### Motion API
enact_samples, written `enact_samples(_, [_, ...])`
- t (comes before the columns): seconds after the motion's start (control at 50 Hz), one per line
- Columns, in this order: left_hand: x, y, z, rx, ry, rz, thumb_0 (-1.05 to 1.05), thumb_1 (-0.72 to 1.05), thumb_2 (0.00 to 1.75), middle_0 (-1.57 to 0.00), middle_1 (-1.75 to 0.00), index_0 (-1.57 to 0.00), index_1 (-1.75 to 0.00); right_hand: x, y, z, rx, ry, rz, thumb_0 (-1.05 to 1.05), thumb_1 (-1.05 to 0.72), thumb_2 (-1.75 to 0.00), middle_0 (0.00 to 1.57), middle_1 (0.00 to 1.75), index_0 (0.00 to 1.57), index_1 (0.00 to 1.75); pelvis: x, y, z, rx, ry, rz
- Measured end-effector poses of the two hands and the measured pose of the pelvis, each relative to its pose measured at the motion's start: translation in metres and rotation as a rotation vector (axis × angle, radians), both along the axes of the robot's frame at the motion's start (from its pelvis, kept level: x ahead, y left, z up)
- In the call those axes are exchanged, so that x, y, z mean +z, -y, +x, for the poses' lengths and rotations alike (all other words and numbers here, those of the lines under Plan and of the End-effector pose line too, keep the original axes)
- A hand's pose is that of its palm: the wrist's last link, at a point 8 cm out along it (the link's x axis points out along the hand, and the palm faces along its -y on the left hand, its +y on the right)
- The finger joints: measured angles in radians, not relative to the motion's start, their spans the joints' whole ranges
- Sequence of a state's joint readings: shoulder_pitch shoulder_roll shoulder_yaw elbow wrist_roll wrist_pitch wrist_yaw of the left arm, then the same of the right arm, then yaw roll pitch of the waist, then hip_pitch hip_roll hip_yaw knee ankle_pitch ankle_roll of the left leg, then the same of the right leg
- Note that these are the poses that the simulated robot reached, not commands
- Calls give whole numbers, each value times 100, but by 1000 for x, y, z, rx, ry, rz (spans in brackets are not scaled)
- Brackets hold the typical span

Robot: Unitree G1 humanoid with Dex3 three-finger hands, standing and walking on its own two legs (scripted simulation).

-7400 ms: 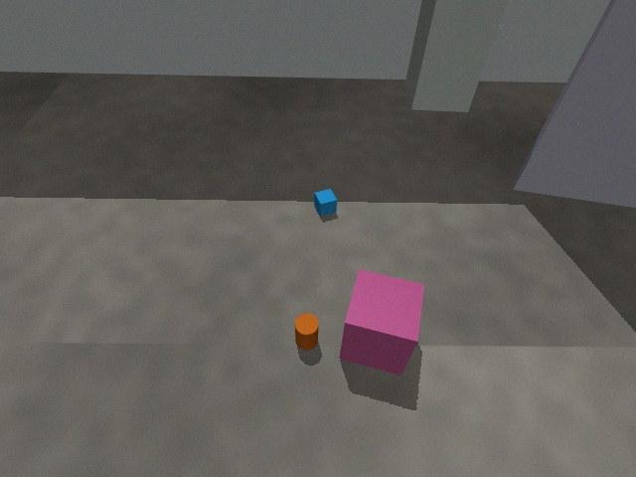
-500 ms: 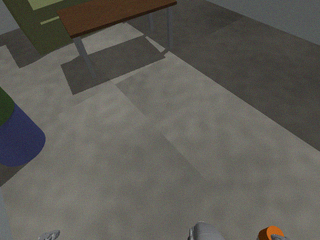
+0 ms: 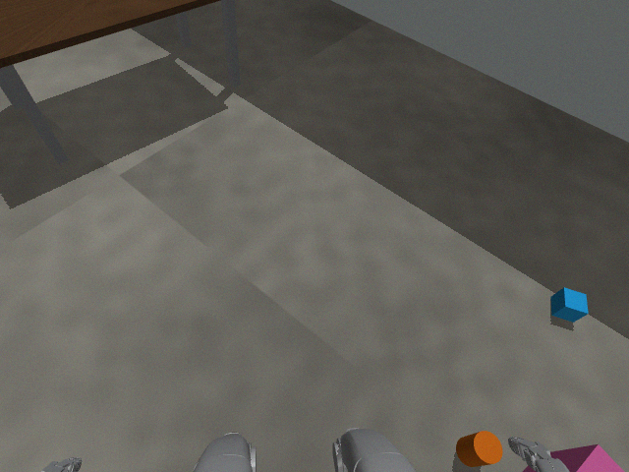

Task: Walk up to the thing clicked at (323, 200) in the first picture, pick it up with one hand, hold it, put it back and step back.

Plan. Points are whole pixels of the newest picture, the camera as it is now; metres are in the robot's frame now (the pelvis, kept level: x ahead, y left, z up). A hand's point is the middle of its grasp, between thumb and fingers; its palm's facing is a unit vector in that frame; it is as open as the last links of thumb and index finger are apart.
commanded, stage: walk up
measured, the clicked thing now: (568, 304) +0.68 -0.97 -0.71
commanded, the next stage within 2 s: stand in 1.58 s
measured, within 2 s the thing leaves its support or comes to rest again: neither
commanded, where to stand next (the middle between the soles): +0.09 -0.01 m, yaw -8 degrees
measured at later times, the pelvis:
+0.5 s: pelvis +0.00 -0.01 +0.00, yaw -9 degrees
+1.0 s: pelvis +0.00 -0.01 +0.02, yaw -10 degrees
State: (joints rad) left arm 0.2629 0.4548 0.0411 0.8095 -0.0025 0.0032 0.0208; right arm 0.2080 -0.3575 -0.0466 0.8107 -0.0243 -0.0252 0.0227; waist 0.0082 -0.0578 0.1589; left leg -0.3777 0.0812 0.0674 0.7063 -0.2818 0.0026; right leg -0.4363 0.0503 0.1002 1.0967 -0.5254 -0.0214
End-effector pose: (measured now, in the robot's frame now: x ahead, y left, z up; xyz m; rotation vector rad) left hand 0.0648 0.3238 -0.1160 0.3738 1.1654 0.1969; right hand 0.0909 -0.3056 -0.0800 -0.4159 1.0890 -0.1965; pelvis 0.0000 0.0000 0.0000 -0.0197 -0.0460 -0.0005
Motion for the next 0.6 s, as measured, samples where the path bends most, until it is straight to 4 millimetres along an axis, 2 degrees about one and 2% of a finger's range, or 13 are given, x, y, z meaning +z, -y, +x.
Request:
enact_samples(0.06, [2,0,19,-31,3,-14,1,91,90,-20,-30,-21,-30,4,-2,-7,-17,-6,-2,1,-90,-90,20,30,20,30,4,-3,3,-19,-10,-4])
enact_samples(0.14, [7,4,34,-76,-6,-6,0,91,90,-20,-30,-21,-30,0,6,-17,-47,-8,-6,1,-90,-90,20,30,21,30,3,-4,5,-52,-17,2])
enact_samples(0.22, [10,12,45,-114,-3,29,0,90,90,-20,-30,-21,-30,-14,23,-28,-90,-1,2,1,-90,-90,20,30,21,30,-5,4,5,-89,-14,11])
enact_samples(0.3, [16,24,46,-125,22,57,0,90,90,-20,-30,-21,-30,-31,36,-38,-141,-12,25,1,-90,-90,20,30,20,30,-10,14,2,-101,6,-7])
enact_samples(0.44, [27,40,51,-169,29,50,1,90,90,-20,-30,-21,-30,-35,32,-47,-189,-2,66,1,-90,-90,20,30,20,30,-2,13,-1,-150,-6,38])
enact_samples(0.52, [20,38,61,-184,55,25,1,90,90,-20,-30,-21,-30,-35,23,-59,-189,-19,55,1,-90,-90,20,30,20,30,-5,7,-5,-156,-12,39])
enact_samples(0.6, [14,42,70,-165,68,-6,1,90,90,-20,-30,-21,-30,-28,13,-80,-191,-48,54,1,-90,-90,20,30,20,30,-1,7,-8,-165,1,54])
